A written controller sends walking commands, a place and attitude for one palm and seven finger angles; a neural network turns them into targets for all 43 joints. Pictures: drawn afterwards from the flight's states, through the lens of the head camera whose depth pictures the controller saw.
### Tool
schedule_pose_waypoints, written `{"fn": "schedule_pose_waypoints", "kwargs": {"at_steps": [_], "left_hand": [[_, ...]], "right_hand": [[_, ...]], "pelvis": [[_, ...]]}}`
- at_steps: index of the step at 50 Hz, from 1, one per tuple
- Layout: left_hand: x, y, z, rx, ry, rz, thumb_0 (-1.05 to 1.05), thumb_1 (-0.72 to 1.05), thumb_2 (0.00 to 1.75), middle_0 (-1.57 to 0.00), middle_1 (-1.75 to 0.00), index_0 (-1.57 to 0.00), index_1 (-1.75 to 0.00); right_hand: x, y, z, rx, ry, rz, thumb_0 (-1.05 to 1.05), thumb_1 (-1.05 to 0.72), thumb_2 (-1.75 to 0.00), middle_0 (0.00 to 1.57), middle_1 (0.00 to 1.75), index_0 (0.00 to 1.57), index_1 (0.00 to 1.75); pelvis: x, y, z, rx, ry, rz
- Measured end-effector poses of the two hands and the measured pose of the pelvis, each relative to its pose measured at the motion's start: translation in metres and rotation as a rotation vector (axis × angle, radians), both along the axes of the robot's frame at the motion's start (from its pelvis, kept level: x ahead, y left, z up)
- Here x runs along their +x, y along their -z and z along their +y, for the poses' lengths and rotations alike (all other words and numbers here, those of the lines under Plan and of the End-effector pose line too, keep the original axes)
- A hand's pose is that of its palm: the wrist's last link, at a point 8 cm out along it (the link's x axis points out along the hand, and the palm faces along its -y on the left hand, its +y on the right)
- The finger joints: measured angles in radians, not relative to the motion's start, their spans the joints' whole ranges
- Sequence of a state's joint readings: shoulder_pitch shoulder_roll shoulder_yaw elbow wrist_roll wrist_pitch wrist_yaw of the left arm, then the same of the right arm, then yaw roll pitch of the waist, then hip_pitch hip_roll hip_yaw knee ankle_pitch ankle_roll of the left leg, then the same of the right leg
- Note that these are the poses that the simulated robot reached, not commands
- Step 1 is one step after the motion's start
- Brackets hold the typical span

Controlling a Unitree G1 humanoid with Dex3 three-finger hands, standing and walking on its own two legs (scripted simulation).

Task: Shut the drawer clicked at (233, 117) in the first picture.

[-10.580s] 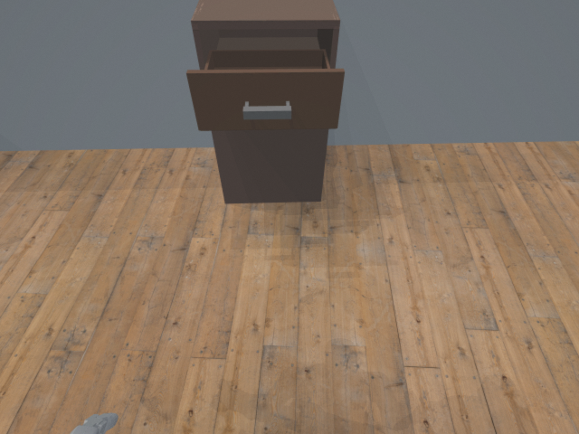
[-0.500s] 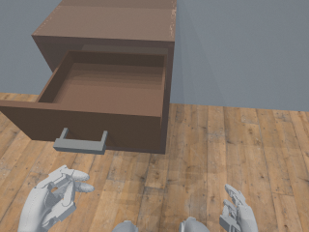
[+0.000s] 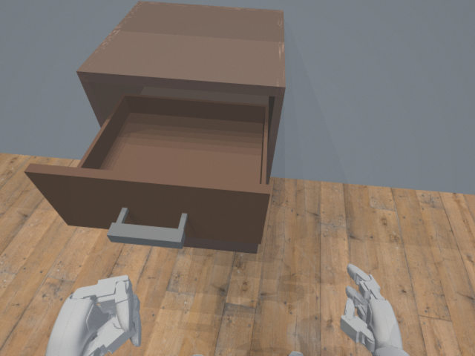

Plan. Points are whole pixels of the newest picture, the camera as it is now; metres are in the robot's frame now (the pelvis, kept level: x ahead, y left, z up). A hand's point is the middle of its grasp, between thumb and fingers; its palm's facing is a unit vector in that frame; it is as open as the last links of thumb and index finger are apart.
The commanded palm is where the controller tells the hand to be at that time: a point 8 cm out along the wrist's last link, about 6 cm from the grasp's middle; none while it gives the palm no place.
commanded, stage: raise the hand and make a fist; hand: left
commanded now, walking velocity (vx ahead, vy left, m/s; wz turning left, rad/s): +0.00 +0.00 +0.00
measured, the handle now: (150, 225) +0.34 +0.19 +0.00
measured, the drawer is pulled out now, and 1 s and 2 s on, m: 0.28 0.28 0.28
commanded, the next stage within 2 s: bring the fist close to the handle in 0.66 s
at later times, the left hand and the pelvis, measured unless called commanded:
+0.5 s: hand (130, 323) +0.15 +0.15 +0.10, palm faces +0.02 -1.00 -0.05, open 3.3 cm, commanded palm +0.10 +0.20 +0.11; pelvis +0.02 +0.00 +0.00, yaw +0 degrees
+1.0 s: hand (139, 326) +0.16 +0.14 +0.07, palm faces +0.01 -1.00 -0.04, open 3.3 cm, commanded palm +0.12 +0.20 +0.08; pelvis +0.00 -0.02 +0.00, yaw +1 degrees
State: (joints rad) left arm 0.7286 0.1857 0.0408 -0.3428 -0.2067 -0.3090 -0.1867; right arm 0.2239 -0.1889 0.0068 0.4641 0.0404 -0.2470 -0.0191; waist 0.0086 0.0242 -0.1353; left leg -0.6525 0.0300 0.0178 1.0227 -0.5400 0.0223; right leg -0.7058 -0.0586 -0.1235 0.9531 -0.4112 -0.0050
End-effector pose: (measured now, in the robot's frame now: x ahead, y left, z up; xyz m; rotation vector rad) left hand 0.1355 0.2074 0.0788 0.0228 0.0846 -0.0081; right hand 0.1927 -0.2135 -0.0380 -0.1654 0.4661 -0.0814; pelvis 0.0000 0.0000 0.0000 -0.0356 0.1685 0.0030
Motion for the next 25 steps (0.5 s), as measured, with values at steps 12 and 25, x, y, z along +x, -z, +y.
{"fn": "schedule_pose_waypoints", "kwargs": {"at_steps": [12,25], "left_hand": [[-0.001,-0.022,-0.001,0.005,-0.019,-0.034,0.02,0.90,0.90,-1.39,-1.59,-1.39,-1.59],[-0.004,-0.023,-0.006,0.032,-0.028,0.030,0.02,0.90,0.90,-1.40,-1.60,-1.40,-1.60]], "right_hand": [[0.012,0.002,0.021,0.013,-0.072,0.022,0.02,-0.90,-0.90,0.21,0.30,0.21,0.30],[0.002,0.007,0.001,0.017,0.003,0.071,0.02,-0.90,-0.90,0.20,0.30,0.21,0.30]], "pelvis": [[0.010,-0.001,0.009,-0.010,-0.006,-0.002],[0.016,-0.005,0.002,0.003,0.007,-0.003]]}}
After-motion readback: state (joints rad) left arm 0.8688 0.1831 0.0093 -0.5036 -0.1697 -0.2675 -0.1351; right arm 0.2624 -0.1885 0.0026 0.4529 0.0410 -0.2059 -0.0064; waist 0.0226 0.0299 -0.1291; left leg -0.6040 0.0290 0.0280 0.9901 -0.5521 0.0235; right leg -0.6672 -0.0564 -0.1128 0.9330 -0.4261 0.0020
